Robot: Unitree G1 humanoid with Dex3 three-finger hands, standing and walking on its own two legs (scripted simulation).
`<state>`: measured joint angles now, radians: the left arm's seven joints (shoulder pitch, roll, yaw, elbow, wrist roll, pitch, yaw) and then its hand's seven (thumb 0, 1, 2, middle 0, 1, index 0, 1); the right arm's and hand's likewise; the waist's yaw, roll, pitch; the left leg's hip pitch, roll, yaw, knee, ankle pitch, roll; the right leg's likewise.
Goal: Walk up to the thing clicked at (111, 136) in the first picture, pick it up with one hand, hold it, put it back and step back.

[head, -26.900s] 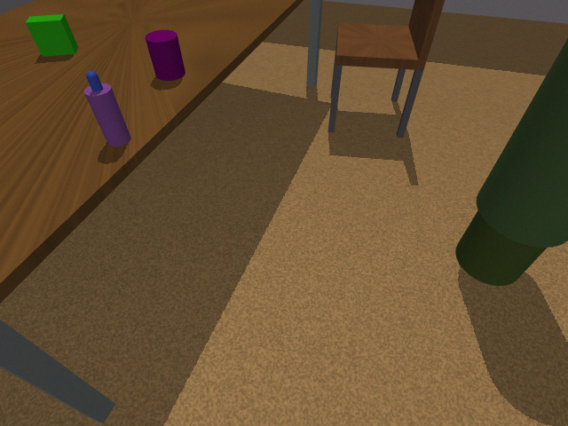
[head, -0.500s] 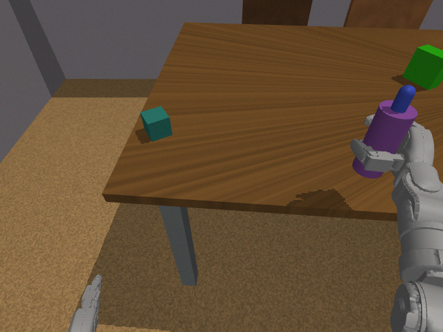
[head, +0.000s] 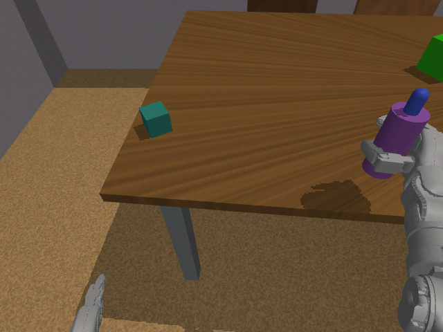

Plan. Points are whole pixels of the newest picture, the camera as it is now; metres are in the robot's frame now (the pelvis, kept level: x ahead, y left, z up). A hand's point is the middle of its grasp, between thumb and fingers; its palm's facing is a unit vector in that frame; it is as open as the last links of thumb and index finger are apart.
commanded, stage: lower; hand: right
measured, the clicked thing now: (397, 134) +0.44 -0.25 +0.16
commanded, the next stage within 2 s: loosen in 0.98 s
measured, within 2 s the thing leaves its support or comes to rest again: rests again in 0.90 s
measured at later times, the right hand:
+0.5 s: hand (375, 165) +0.44 -0.25 +0.07, palm faces +0.28 +0.96 +0.00, open 7.8 cm
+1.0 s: hand (368, 173) +0.45 -0.25 +0.04, palm faces +0.28 +0.96 +0.01, open 7.8 cm
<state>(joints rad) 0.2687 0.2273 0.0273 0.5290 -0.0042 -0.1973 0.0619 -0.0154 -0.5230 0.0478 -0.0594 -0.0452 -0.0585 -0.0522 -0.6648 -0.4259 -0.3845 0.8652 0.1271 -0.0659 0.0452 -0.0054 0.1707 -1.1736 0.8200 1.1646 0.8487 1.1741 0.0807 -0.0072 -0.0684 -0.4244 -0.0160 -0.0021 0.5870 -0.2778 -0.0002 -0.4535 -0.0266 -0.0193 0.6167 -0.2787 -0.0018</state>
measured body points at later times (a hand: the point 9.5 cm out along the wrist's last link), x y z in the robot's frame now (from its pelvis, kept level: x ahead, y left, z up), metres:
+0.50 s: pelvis -0.01 +0.00 -0.02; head +0.04 -0.02 +0.43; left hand +0.15 +0.26 -0.07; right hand +0.42 -0.30 +0.08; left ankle +0.01 +0.12 -0.73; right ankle +0.02 -0.12 -0.73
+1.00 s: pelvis -0.02 -0.01 -0.03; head +0.06 -0.04 +0.41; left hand +0.13 +0.25 -0.07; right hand +0.43 -0.30 +0.04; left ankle +0.01 +0.12 -0.73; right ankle +0.02 -0.12 -0.73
